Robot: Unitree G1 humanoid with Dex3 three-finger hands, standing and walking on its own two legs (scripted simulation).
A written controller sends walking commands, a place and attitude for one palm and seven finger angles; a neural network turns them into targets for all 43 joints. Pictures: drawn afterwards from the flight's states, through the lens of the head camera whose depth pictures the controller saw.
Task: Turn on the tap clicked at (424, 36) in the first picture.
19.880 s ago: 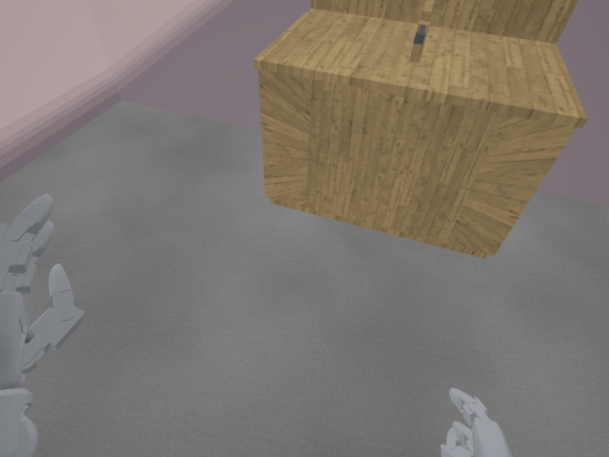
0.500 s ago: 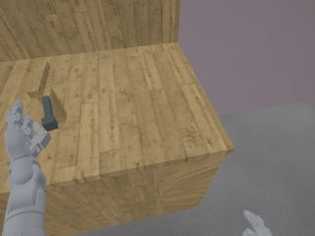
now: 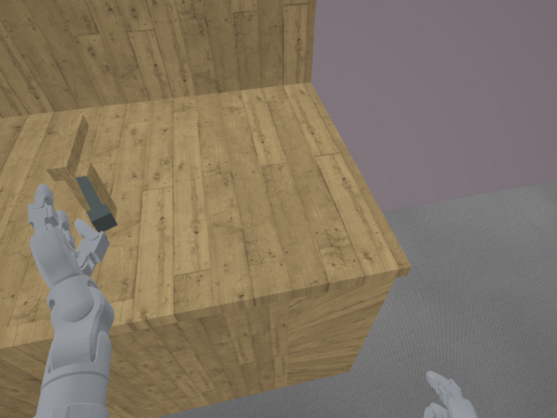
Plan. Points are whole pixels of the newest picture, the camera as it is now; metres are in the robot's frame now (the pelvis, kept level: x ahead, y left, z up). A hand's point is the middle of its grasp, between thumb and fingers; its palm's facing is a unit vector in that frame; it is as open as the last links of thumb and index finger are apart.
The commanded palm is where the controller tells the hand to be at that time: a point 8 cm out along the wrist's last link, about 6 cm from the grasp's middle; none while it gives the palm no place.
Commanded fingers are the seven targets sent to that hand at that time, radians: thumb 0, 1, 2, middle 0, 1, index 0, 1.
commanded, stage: push the lever round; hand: left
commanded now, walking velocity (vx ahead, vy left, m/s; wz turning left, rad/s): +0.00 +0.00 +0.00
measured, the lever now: (102, 218) +0.37 +0.29 +0.09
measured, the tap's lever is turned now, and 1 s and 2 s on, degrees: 24 50 60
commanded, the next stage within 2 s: none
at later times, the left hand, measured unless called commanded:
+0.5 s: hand (130, 223) +0.36 +0.25 +0.09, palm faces +0.71 -0.70 -0.05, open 7.7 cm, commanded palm +0.31 +0.27 +0.08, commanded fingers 0.00 0.90 0.90 -0.15 -0.15 -0.15 -0.15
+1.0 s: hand (143, 213) +0.38 +0.23 +0.09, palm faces +0.80 -0.60 -0.05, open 8.0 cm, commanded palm +0.34 +0.25 +0.08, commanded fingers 0.00 0.90 0.90 -0.15 -0.15 -0.15 -0.15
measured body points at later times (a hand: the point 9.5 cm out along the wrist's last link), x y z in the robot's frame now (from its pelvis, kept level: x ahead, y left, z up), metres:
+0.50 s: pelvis +0.00 +0.00 +0.00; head +0.02 +0.00 +0.45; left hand +0.32 +0.28 +0.10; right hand +0.15 -0.24 -0.11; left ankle +0.02 +0.14 -0.72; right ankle +0.00 -0.10 -0.72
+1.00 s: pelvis +0.00 +0.00 +0.00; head +0.02 -0.01 +0.45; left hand +0.33 +0.26 +0.10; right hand +0.15 -0.24 -0.11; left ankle +0.02 +0.14 -0.72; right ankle +0.00 -0.10 -0.72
